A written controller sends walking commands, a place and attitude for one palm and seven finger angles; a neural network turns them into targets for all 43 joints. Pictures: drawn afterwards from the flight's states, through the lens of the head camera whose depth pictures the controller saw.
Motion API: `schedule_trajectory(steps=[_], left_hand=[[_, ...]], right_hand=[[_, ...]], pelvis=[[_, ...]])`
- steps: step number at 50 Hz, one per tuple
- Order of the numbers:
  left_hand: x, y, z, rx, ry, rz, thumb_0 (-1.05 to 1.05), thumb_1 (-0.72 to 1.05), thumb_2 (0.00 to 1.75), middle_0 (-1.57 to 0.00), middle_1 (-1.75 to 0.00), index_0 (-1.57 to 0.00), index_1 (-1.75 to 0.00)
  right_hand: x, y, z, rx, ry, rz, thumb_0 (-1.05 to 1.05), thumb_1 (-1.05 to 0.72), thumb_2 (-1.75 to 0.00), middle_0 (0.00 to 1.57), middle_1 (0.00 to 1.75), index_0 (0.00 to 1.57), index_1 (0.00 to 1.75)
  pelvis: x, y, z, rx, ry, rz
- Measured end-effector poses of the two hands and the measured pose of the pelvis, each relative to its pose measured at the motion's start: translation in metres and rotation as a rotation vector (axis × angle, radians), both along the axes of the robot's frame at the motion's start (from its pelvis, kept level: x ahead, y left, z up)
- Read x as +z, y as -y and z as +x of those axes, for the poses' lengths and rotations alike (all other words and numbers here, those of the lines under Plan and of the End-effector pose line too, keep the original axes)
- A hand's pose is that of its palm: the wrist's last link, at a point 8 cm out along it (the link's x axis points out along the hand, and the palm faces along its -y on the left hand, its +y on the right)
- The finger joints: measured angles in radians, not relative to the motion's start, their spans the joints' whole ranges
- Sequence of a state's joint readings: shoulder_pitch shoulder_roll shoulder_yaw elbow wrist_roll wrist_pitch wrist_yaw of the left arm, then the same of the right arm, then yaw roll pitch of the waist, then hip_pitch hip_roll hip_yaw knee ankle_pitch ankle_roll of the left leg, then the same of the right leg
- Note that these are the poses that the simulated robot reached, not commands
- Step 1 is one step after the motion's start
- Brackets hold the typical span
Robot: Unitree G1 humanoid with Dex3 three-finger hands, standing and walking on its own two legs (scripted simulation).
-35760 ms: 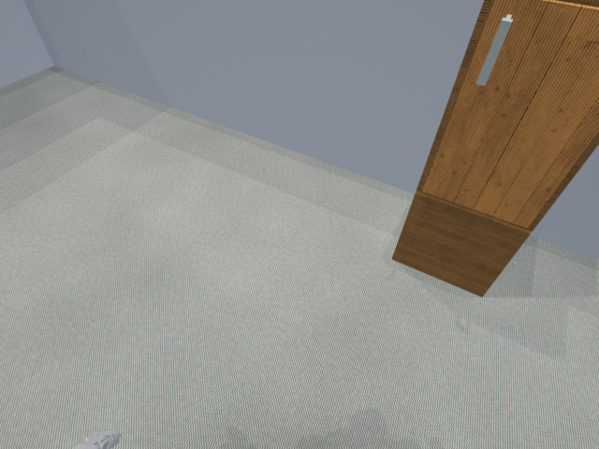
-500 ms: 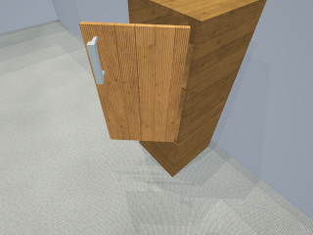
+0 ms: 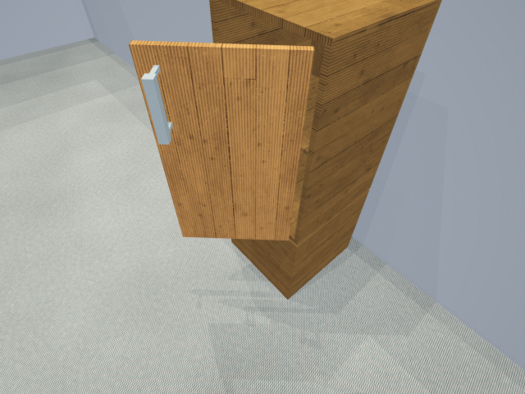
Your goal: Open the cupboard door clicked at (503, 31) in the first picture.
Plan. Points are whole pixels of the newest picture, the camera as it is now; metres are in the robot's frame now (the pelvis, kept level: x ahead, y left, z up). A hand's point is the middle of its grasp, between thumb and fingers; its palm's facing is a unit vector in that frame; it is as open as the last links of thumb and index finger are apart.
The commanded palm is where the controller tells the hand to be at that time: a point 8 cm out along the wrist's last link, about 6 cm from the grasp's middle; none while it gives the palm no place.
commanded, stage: shuffle to correct the standing spot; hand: left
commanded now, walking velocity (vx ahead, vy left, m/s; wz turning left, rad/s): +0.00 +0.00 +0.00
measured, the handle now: (160, 105) +0.60 +0.24 +0.13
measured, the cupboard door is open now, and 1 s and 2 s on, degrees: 47 47 47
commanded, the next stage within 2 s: come to a stop and stand still in 0.34 s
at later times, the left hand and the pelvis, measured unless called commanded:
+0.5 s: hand out of the picture +0.01 +0.20 -0.19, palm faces +0.01 -0.99 -0.15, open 7.4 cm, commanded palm none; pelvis +0.05 +0.04 -0.01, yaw -2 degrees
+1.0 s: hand out of the picture +0.15 +0.22 -0.19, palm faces +0.05 -0.98 -0.18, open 7.3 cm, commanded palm none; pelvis +0.07 +0.05 -0.02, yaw +1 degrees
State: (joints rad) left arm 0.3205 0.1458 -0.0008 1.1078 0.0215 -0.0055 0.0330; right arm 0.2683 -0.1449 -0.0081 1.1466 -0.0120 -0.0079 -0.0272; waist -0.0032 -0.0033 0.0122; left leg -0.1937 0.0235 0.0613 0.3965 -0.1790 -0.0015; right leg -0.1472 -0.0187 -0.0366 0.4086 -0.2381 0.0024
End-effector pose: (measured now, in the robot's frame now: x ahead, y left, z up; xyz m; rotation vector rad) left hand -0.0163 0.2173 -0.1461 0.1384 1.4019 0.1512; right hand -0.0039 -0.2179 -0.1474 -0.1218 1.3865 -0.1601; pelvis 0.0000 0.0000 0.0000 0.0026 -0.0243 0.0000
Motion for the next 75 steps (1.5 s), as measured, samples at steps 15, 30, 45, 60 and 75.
schedule_trajectory(steps=[15,30,45,60,75], left_hand=[[-0.008,-0.002,-0.007,0.048,-0.018,-0.023,0.00,0.90,0.90,-0.20,-0.30,-0.20,-0.30],[-0.005,-0.041,0.080,-0.027,-0.034,-0.014,0.01,0.91,0.90,-0.20,-0.30,-0.20,-0.30],[-0.006,-0.036,0.175,-0.033,0.167,0.034,0.00,0.91,0.90,-0.20,-0.30,-0.20,-0.30],[-0.012,-0.086,0.103,0.018,0.064,0.005,0.00,0.91,0.90,-0.20,-0.30,-0.20,-0.30],[0.000,-0.060,0.030,-0.018,-0.041,0.012,0.00,0.91,0.90,-0.20,-0.30,-0.20,-0.30]], right_hand=[[-0.003,-0.002,-0.008,0.004,-0.046,-0.011,0.00,-0.91,-0.90,0.20,0.30,0.20,0.30],[0.007,-0.055,-0.004,-0.075,-0.140,-0.002,0.00,-0.91,-0.90,0.20,0.30,0.20,0.30],[-0.013,-0.030,0.090,-0.046,-0.050,-0.024,0.00,-0.91,-0.90,0.21,0.30,0.20,0.30],[0.016,-0.053,0.122,0.047,0.145,-0.090,0.00,-0.91,-0.90,0.20,0.30,0.20,0.30],[-0.001,-0.047,0.054,-0.032,0.069,-0.019,-0.01,-0.93,-0.90,0.21,0.30,0.20,0.30]], pelvis=[[-0.006,-0.006,0.011,0.005,-0.008,-0.015],[-0.003,-0.038,0.066,-0.025,-0.049,0.005],[-0.013,-0.029,0.083,0.013,-0.024,-0.009],[-0.006,-0.067,0.058,-0.008,-0.022,-0.013],[-0.002,-0.058,0.031,-0.029,0.000,0.004]])
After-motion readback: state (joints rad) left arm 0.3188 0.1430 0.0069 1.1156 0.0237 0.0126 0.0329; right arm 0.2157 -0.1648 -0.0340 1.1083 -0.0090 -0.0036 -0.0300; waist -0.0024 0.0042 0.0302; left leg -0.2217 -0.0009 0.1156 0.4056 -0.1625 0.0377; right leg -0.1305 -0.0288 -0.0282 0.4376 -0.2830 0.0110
